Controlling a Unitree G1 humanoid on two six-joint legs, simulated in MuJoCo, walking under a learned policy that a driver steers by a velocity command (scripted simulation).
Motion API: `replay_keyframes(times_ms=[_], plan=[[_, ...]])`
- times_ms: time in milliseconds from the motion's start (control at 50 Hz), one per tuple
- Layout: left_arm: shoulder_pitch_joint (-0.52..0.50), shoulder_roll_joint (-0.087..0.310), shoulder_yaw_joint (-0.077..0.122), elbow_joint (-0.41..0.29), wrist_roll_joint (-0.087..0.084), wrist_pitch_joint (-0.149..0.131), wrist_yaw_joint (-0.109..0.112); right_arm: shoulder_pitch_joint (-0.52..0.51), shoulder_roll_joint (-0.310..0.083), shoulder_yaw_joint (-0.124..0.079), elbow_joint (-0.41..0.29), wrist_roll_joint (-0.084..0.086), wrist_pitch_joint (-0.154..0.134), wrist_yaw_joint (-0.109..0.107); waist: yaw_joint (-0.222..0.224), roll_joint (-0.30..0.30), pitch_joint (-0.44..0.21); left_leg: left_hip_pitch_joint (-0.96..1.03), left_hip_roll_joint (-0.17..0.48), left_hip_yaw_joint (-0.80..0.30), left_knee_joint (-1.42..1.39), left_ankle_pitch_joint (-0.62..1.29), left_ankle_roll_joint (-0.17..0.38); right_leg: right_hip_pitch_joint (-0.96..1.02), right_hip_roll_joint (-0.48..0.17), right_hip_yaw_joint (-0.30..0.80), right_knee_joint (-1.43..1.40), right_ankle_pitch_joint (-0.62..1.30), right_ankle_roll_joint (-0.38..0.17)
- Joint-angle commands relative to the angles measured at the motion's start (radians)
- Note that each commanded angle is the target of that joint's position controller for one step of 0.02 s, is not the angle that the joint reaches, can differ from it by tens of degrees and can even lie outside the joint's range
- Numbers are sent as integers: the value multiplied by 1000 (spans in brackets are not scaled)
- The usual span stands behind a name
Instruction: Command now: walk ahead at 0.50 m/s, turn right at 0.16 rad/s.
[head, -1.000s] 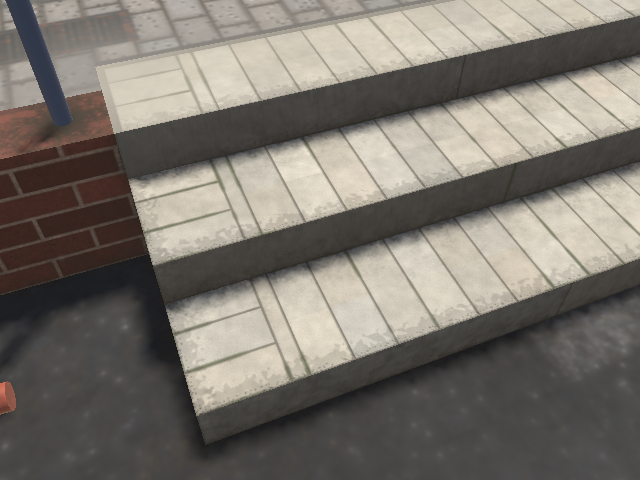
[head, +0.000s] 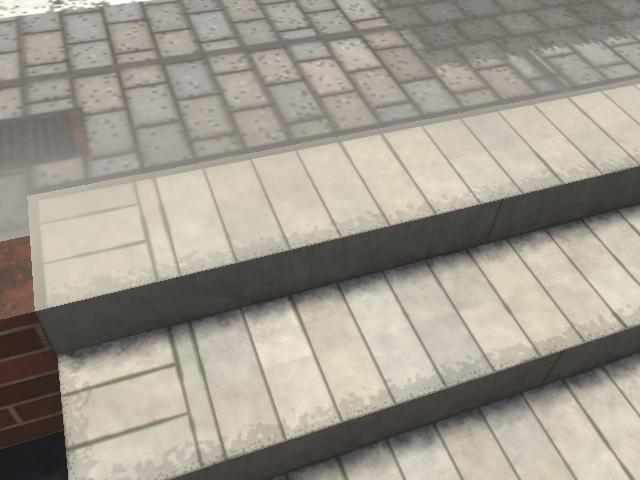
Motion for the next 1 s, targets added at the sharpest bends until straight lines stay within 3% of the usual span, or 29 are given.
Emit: replay_keyframes(times_ms=[20, 120, 200, 240, 260, 280, 320, 340, 360, 380, 400, 420, 440, 460, 480, 520, 600, 640, 680, 760, 820, 840, 860, 880, 900, 920, 940, 960, 1000], plan=[[-49, -3, -5, -76, -5, 17, 9, 81, -92, -10, 3, -8, -25, -3, 8, 94, 100, 14, 287, -201, -198, 150, 114, -282, 4, 29, 170, 1, 4], [-291, -58, -36, -232, -11, 34, 65, 183, -68, 13, 55, -22, -38, -9, -21, 115, 165, 170, 369, -186, -220, 78, 107, -752, 54, 63, 546, -220, -59], [-463, -78, -83, -381, -10, 27, 54, 220, -60, 35, 103, 2, -30, -32, -16, 79, 171, 141, 288, -53, -322, 162, 39, -691, 13, -44, 225, -290, -71], [-392, -94, -107, -383, -23, 40, 21, 150, -73, 42, 72, 32, -9, -53, 29, 59, 105, -15, 267, 66, -425, 565, 58, -255, -2, -178, -128, -138, -79], [-332, -67, -100, -340, -40, 48, 15, 130, -78, 48, 30, 53, -11, -54, 18, 17, 3, -47, 236, 108, -348, 1072, 63, -6, 85, -286, -213, -63, -81], [-219, -41, -87, -317, -41, 50, 20, 125, -196, 22, 5, 48, -24, -54, 83, 154, -94, 59, 302, 106, -170, 1577, 60, 116, 130, -294, -261, -108, -95], [99, 34, -52, -233, -23, 33, 13, 53, -287, -24, -44, 54, -23, -40, 212, 316, -324, 265, 348, 91, 272, 1805, 39, 348, 187, -189, -506, -52, -158], [122, 110, -19, -221, -21, 18, 4, 72, -269, -30, -73, 40, -30, -37, 225, 312, -391, 144, 307, 70, 540, 1485, 15, 535, 176, 39, -649, -74, -178], [98, 254, 28, -181, -36, 18, 12, 65, -114, -2, -163, 29, -39, 6, 153, -111, -403, -352, 35, 56, 1105, 122, -80, 804, -146, 678, -973, 147, -323], [65, 293, 60, -176, -38, 35, 33, 52, -158, -21, -190, -7, -47, 24, 112, -52, -488, -456, 7, -172, 1424, 41, -50, 801, -205, 1022, -1161, 182, -319], [375, 253, 28, -49, 20, 27, 17, 101, -135, -35, -145, -41, 1, 110, 226, 112, -225, -750, -36, -469, 1658, 241, 7, 746, -174, 981, -1161, -98, -175], [305, 214, 32, 59, 9, 3, -2, 23, -132, -32, -173, -55, -6, 120, 124, 121, -21, -896, -7, -404, 1717, 248, 24, 604, -147, 810, -1121, -27, -128], [208, 140, 8, 79, 8, -8, -15, -24, -64, 0, -227, -86, -12, 110, 64, 116, -50, -926, -5, -392, 1751, 207, 60, 560, -118, 692, -1093, 16, -140], [128, 38, -24, 116, 41, -12, -35, -74, 5, 33, -268, -75, -9, 98, -27, 145, -34, -983, 21, -388, 1813, 237, 129, 460, -74, 559, -1076, -45, -112], [85, -3, -43, 120, 76, -18, -52, -107, -2, 47, -288, -51, 2, 90, -57, 147, -18, -1051, 43, -364, 1872, 255, 152, 374, -72, 494, -1083, -12, -130], [66, -16, -62, 123, 63, -61, -63, -156, -21, 58, -324, -24, 12, 65, -114, 59, 5, -1104, 81, -278, 1908, 181, 154, 246, -33, 338, -1115, 78, -81], [219, 83, -65, 137, 87, -89, -54, -304, -28, 85, -393, -4, -9, 60, -75, 48, 2, -1054, 90, -145, 1755, 248, 78, 76, 109, 224, -1122, -23, -6], [280, 144, -50, 105, 60, -91, -46, -414, -71, 74, -430, 5, 4, 53, -16, -41, -13, -995, 96, -74, 1660, 206, -26, 83, 99, 277, -1168, 112, -41], [427, 106, -66, 125, 44, -96, -45, -490, -40, 81, -450, -17, 25, 35, 27, -80, -13, -1126, 87, -47, 1576, 94, -79, 327, 27, 398, -1129, 339, -100], [278, 143, -65, 25, -6, -112, -70, -508, -32, 84, -510, -46, 77, 28, -59, -68, -65, -829, 49, 53, 1082, -96, -88, 467, -83, 374, -1120, 1048, -196], [316, 259, -6, 19, -25, -105, -86, -574, -73, 63, -572, -13, 94, 36, -55, -161, -70, -623, -46, 87, 679, -196, -84, 678, -174, 400, -1125, 1623, -216], [252, 311, 30, -5, -15, -96, -100, -423, -106, 47, -531, 15, 82, 35, -105, -159, -144, -513, -55, 38, 620, -167, -48, 738, -182, 386, -973, 1917, -192], [305, 209, 17, -16, 33, -105, -97, -130, -154, 29, -421, 22, 59, 37, -121, 68, -409, -59, 41, -211, 694, 271, 112, 559, -103, 346, -678, 1864, -104], [350, 104, -8, -19, 59, -101, -106, 148, -177, 6, -317, -1, 58, 21, -181, 357, -544, 354, 263, -697, 422, 362, 357, 123, 57, 361, -330, 899, 9], [173, 147, 16, -22, -11, -83, -109, 223, -174, 9, -302, -71, 59, 22, -286, 389, -310, 249, 372, -1021, 162, 56, 412, -229, 246, 329, 193, 44, 55], [111, 134, 15, -51, -38, -79, -93, 78, -185, 5, -284, -73, 27, 23, -192, 155, -97, 33, 354, -920, 130, -241, 303, -371, 190, 335, 347, 172, -36], [14, -3, -8, -203, 4, -75, -11, -83, -109, -19, -221, 19, 30, -14, -21, 64, -94, -142, 377, -793, 120, -343, 219, -181, 130, 229, 256, 100, -52], [-24, -14, -18, -222, -1, -47, 14, -112, 10, 21, -200, 3, 23, -23, 20, -75, 15, -328, 325, -628, 68, -352, 143, -154, 112, 231, 214, 59, -65], [38, -27, -28, -247, -12, 0, 27, -166, 50, 27, -181, -21, -15, -24, 86, 7, 77, -378, 274, -457, -8, -214, 90, -191, 111, 212, 221, -11, -45]])
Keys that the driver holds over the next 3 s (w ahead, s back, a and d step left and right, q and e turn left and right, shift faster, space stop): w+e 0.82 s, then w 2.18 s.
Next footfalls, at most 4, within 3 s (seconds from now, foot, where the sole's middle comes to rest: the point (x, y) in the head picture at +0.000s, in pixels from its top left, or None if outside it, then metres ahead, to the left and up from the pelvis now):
0.32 right None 0.38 -0.12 -0.64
0.84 left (360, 351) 0.67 -0.07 -0.51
1.32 right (528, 291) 0.82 -0.43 -0.51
1.80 left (498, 142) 1.14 -0.40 -0.37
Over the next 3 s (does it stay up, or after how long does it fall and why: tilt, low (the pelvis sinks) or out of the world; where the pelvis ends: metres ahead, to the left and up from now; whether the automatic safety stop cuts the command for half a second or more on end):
stays up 1.62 -0.70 0.39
